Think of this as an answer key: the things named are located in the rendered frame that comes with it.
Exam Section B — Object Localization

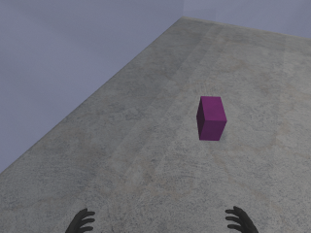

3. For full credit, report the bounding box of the left robot hand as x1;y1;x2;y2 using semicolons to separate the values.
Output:
65;208;95;233

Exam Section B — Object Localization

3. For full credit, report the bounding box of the right robot hand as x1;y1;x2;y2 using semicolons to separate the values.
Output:
225;206;259;233

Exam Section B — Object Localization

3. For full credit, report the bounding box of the carton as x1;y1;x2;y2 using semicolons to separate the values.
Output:
196;96;227;141

